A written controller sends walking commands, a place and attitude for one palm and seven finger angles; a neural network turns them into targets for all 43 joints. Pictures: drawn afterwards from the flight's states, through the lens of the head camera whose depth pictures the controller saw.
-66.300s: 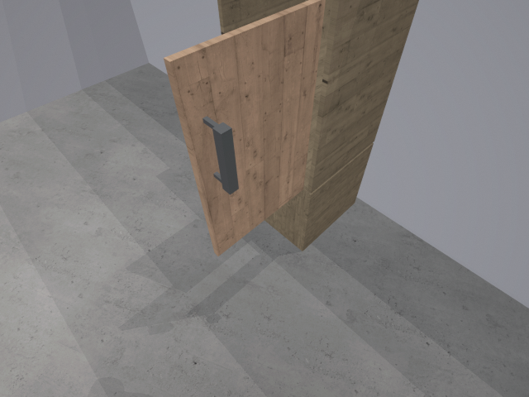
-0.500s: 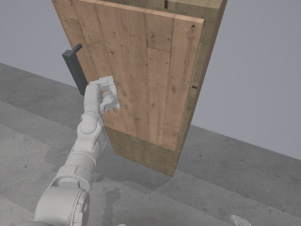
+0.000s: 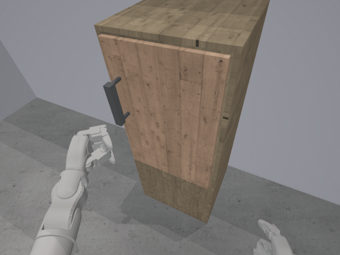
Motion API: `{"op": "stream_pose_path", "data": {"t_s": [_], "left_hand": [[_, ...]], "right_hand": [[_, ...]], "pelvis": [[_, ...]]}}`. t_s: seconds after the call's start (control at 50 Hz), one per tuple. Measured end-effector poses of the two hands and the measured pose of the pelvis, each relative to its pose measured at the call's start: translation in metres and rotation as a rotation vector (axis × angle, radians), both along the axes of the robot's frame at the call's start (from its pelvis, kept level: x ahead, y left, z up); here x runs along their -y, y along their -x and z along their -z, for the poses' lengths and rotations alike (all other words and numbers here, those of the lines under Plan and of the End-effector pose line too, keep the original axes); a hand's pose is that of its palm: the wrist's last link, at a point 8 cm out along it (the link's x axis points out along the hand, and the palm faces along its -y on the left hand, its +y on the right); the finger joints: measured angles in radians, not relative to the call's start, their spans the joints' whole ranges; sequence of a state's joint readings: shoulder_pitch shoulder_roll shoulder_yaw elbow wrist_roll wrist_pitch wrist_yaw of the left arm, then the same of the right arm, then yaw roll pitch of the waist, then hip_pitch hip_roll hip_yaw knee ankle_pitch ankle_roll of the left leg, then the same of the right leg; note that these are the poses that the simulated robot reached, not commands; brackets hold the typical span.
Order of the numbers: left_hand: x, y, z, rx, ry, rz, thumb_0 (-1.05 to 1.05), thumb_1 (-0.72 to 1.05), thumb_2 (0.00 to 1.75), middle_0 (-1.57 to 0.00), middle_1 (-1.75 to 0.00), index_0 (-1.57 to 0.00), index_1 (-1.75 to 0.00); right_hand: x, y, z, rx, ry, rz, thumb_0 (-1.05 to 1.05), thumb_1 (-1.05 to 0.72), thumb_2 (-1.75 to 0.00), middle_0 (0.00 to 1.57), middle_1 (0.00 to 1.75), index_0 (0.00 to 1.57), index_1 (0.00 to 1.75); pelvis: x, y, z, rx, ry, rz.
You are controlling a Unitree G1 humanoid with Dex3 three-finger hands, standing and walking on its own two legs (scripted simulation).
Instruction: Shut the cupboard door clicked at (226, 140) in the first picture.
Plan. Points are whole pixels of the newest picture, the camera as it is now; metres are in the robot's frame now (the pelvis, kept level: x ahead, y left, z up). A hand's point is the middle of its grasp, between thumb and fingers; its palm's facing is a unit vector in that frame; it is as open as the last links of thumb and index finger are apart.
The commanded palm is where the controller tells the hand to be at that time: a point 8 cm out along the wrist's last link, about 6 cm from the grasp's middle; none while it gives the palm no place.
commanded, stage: draw the hand back to the body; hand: left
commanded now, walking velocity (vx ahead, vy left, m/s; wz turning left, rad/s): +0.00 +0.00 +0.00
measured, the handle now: (119, 101) +0.58 +0.20 +0.05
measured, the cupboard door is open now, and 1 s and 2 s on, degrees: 0 0 0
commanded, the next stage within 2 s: step back with the hand held close in 0.98 s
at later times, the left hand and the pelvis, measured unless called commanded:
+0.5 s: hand (31, 178) +0.22 +0.27 +0.16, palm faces +0.37 -0.86 -0.35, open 5.3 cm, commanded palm +0.17 +0.31 +0.18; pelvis +0.01 +0.02 +0.02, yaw +0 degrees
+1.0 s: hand (10, 186) +0.20 +0.28 +0.17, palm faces +0.45 -0.81 -0.38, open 7.4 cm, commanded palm +0.15 +0.32 +0.19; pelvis +0.01 +0.02 +0.02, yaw +0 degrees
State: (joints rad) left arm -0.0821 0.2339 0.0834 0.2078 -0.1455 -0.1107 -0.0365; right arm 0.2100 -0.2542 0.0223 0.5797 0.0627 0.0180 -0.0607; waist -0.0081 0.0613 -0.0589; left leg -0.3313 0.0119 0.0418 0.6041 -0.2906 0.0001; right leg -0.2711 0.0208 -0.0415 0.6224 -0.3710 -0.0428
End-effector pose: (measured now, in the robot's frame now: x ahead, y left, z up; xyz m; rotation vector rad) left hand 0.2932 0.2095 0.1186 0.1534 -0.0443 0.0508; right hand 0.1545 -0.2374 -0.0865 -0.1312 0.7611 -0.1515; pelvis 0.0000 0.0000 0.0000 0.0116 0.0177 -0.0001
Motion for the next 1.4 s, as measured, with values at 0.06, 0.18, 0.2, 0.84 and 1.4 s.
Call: {"op": "stream_pose_path", "data": {"t_s": [0.06,0.18,0.2,0.84,1.4], "left_hand": [[-0.01,0.016,-0.006,0.0,-0.048,-0.045,0.01,0.9,0.9,-1.15,-1.34,-1.15,-1.34],[-0.035,0.043,-0.018,0.012,-0.097,-0.131,0.01,0.9,0.9,-1.01,-1.18,-1.01,-1.18],[-0.039,0.047,-0.021,0.017,-0.104,-0.143,0.01,0.9,0.9,-0.98,-1.15,-0.98,-1.15],[-0.114,0.145,-0.066,0.091,-0.27,-0.447,0.01,0.9,0.9,-0.23,-0.34,-0.23,-0.33],[-0.116,0.132,-0.073,0.086,-0.393,-0.327,0.01,0.89,0.9,-0.21,-0.31,-0.21,-0.3]], "right_hand": [[-0.008,-0.006,-0.008,0.016,0.004,-0.008,0.01,-0.91,-0.9,0.2,0.3,0.2,0.3],[-0.026,-0.015,-0.018,0.037,0.007,-0.045,0.01,-0.9,-0.9,0.2,0.3,0.2,0.3],[-0.029,-0.017,-0.019,0.04,0.006,-0.052,0.01,-0.9,-0.9,0.2,0.3,0.2,0.3],[-0.044,-0.037,-0.022,0.082,0.025,-0.123,0.01,-0.9,-0.9,0.2,0.3,0.2,0.3],[-0.02,-0.008,-0.017,-0.01,0.061,0.018,0.01,-0.9,-0.9,0.2,0.3,0.2,0.3]], "pelvis": [[-0.004,0.001,-0.005,0.026,0.002,0.001],[-0.011,0.0,-0.012,0.064,0.006,0.001],[-0.012,0.0,-0.013,0.069,0.007,0.001],[-0.023,-0.009,-0.015,0.091,0.012,-0.018],[-0.03,0.001,-0.013,0.013,0.023,0.008]]}}
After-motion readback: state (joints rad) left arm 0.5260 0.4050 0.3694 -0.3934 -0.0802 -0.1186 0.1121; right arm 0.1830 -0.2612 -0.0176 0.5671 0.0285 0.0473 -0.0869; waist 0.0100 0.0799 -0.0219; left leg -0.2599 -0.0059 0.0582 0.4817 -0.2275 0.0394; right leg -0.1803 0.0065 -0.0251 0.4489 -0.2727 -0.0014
